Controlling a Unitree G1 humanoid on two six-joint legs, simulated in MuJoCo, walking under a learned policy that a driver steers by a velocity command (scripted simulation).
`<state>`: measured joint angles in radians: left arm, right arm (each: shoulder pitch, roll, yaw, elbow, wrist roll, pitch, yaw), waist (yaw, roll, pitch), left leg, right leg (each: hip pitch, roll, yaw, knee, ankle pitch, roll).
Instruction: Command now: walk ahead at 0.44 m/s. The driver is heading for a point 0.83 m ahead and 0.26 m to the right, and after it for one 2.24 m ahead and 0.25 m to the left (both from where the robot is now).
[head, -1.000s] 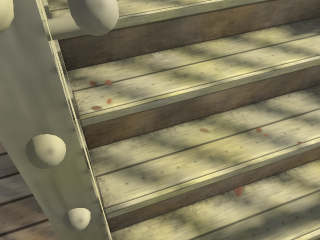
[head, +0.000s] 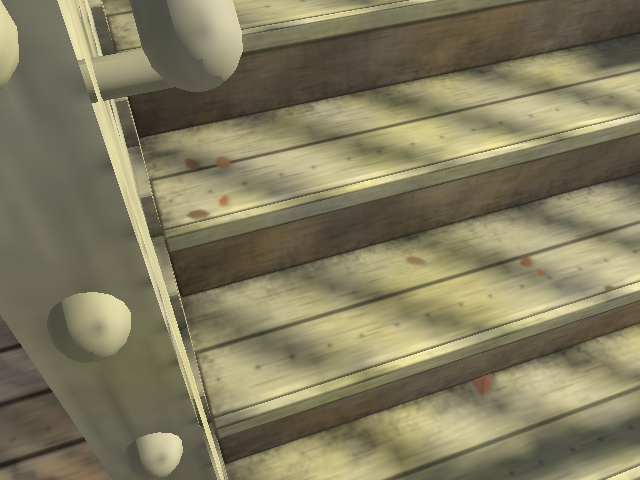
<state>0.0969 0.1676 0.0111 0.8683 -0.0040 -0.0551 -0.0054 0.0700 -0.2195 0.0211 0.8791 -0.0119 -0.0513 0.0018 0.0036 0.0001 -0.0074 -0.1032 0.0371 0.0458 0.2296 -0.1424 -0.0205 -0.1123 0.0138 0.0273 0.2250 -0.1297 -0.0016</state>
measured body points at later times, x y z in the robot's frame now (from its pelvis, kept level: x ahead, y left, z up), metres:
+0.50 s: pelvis +0.00 +0.00 +0.00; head +0.01 +0.00 +0.45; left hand +0.12 +0.23 -0.13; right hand +0.15 -0.24 -0.12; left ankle -0.02 +0.13 -0.75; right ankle -0.01 -0.12 -0.75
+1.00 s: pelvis -0.01 +0.00 +0.00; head -0.01 +0.00 +0.45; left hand +0.05 +0.24 -0.14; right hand +0.08 -0.25 -0.14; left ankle -0.02 +0.13 -0.75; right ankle -0.01 -0.12 -0.75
